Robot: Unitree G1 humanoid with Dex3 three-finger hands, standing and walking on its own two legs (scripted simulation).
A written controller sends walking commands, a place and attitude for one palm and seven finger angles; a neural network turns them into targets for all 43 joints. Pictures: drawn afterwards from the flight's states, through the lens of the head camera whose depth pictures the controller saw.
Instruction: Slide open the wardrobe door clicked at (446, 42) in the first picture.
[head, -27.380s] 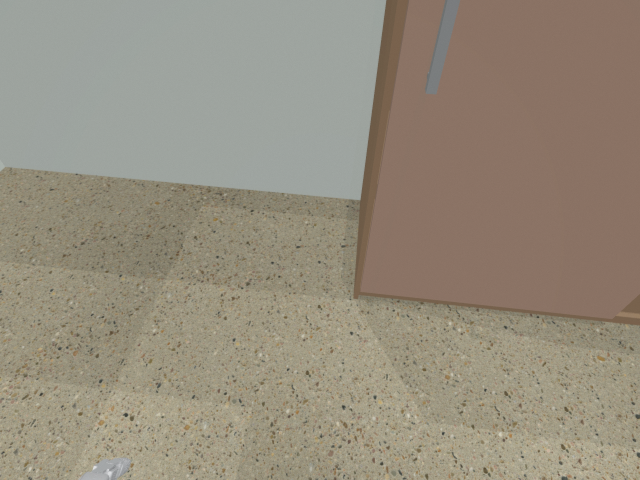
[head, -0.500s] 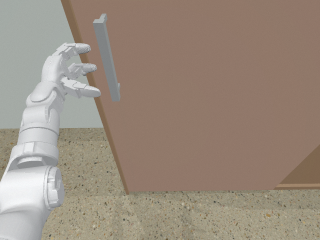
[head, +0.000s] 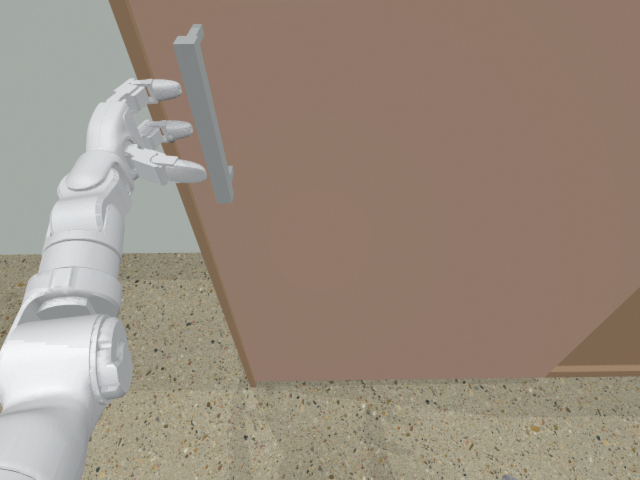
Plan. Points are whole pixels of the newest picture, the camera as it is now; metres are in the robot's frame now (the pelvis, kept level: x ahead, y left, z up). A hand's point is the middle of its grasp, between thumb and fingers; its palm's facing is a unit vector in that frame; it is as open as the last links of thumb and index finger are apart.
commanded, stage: feel for the door with the fingertips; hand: left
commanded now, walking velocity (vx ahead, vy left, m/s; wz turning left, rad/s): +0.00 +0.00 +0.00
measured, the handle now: (212, 122) +0.50 +0.15 +0.21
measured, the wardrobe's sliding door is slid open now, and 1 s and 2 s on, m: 0.00 0.00 0.00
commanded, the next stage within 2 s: slide the fingers in behind the handle in 0.14 s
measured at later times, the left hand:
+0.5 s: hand (176, 139) +0.46 +0.18 +0.21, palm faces +0.03 -1.00 +0.02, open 13.9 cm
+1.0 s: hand (194, 143) +0.45 +0.16 +0.21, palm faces +0.02 -1.00 +0.01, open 14.0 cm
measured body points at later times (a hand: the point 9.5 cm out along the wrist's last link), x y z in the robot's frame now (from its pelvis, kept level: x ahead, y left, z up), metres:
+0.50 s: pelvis -0.01 +0.00 +0.00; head +0.01 +0.00 +0.45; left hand +0.45 +0.24 +0.21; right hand +0.06 -0.26 -0.12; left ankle +0.01 +0.12 -0.74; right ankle -0.03 -0.11 -0.74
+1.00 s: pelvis -0.01 +0.00 +0.00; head +0.00 +0.00 +0.45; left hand +0.44 +0.21 +0.21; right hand +0.09 -0.25 -0.11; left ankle +0.01 +0.12 -0.74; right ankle -0.03 -0.11 -0.74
